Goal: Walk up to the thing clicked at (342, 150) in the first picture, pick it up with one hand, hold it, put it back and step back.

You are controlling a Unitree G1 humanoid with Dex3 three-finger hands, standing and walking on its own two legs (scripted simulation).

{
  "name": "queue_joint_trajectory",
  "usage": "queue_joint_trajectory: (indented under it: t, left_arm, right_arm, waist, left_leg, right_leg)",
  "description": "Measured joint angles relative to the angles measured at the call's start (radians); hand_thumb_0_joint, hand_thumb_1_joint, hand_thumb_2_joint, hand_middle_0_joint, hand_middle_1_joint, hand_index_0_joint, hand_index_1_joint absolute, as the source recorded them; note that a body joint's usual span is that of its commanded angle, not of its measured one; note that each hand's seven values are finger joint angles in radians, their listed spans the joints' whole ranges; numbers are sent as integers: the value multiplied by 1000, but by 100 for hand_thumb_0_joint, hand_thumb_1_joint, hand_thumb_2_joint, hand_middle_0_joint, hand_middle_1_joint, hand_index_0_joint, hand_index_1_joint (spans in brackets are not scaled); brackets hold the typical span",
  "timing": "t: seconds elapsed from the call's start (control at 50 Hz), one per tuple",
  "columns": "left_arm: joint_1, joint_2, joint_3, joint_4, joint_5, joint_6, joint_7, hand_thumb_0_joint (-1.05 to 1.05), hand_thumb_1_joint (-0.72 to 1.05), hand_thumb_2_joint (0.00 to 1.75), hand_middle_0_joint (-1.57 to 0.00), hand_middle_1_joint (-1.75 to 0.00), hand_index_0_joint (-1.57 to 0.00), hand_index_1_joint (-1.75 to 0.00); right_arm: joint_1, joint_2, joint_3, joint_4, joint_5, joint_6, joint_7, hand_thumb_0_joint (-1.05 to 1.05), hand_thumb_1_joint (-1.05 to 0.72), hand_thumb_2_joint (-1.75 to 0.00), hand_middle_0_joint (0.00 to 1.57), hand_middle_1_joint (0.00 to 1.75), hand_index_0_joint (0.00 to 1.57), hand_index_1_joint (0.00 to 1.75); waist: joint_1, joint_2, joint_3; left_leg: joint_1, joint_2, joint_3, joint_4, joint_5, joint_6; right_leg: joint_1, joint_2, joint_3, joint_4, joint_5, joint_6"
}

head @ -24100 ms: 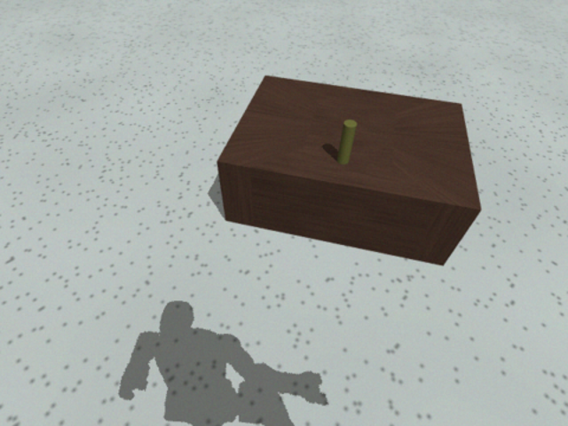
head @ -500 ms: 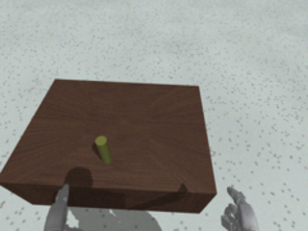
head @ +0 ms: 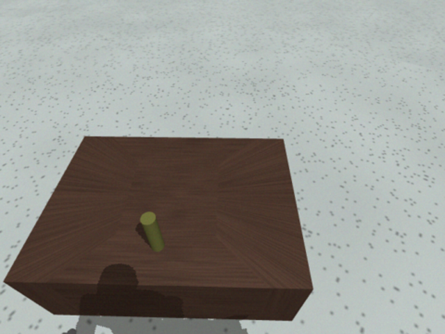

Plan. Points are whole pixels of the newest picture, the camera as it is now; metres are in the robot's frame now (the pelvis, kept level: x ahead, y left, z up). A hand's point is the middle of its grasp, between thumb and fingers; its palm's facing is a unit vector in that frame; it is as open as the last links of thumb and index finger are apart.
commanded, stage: home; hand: left
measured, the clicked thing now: (153, 232) +0.49 +0.23 -0.32
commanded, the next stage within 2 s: stand in 1.20 s
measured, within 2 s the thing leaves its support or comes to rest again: neither
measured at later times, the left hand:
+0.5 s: hand out of the picture +0.03 +0.26 -0.14, palm faces -0.02 -0.93 -0.38, open 17.4 cm
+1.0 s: hand out of the picture +0.07 +0.27 -0.14, palm faces -0.04 -0.93 -0.37, open 17.4 cm
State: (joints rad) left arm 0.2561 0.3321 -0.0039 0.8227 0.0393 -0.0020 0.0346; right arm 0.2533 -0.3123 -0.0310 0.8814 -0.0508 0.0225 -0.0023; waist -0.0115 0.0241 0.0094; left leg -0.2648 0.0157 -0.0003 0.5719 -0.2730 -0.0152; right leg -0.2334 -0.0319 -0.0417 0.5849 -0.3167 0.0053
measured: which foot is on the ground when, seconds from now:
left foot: down 0.00-1.00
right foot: down 0.00-1.00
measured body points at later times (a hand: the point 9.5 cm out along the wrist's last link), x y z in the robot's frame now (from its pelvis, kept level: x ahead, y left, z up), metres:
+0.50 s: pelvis -0.01 +0.01 +0.02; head -0.02 +0.00 +0.46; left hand +0.04 +0.31 -0.11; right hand +0.06 -0.27 -0.13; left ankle +0.02 +0.13 -0.73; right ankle +0.00 -0.12 -0.73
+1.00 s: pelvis +0.00 +0.01 +0.02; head +0.00 +0.00 +0.47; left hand +0.07 +0.31 -0.11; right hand +0.06 -0.28 -0.12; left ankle +0.02 +0.13 -0.73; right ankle +0.00 -0.12 -0.73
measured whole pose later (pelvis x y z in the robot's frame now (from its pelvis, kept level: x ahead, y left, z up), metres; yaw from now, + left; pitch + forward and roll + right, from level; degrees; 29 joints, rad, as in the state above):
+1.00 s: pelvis +0.00 +0.01 +0.02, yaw -1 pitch -3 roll +0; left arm 0.13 0.33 -0.01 1.15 0.02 0.00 0.02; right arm 0.14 -0.34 0.01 1.12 -0.02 0.01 -0.01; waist 0.00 0.02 0.05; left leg -0.12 0.00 0.02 0.33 -0.15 0.00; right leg -0.10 -0.04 -0.03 0.34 -0.19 0.03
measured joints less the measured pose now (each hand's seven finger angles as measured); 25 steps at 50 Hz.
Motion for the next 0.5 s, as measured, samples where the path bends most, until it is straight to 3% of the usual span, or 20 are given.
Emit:
queue_joint_trajectory:
  t: [0.24,0.5]
  left_arm:
    - [-49,5,-7,202,-10,5,-1,-1,-54,5,-5,-5,-5,-5]
    - [-75,-3,-11,298,-14,4,-11,-1,-53,6,-6,-5,-6,-5]
  right_arm:
    - [-43,-7,23,124,16,3,-3,1,-90,-90,20,30,20,30]
    - [-84,-14,35,188,24,-4,-3,1,-90,-90,20,30,21,31]
  waist:
    - [15,11,28]
    - [21,7,31]
  left_leg:
    - [100,-9,2,-150,82,8]
    - [123,-12,8,-205,117,13]
  right_leg:
    - [102,-6,-2,-152,83,11]
    - [123,-8,4,-209,121,17]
